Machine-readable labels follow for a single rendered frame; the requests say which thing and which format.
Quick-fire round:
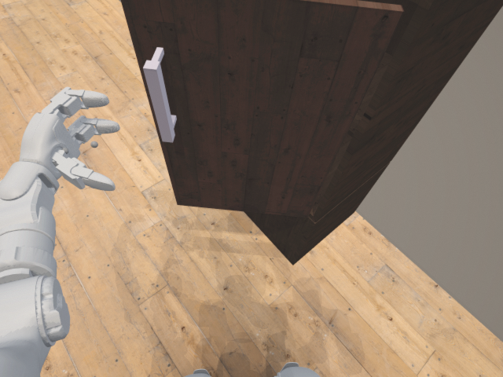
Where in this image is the cupboard door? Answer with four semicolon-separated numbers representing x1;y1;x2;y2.
121;0;404;218

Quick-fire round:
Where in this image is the robot left shin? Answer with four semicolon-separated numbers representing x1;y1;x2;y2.
193;369;209;375

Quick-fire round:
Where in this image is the robot right shin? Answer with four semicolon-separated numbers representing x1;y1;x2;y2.
280;362;299;372

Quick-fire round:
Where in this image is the robot left hand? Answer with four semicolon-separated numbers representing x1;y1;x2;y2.
19;87;120;191

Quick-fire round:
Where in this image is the robot shin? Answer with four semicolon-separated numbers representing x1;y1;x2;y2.
193;369;209;375
280;362;299;372

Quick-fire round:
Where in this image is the left robot forearm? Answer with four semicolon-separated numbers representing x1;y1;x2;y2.
0;161;60;284

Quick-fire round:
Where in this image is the robot left upper arm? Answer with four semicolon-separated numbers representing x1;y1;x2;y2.
0;275;70;377

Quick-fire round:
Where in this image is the handle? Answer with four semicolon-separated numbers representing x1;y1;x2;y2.
143;47;177;143

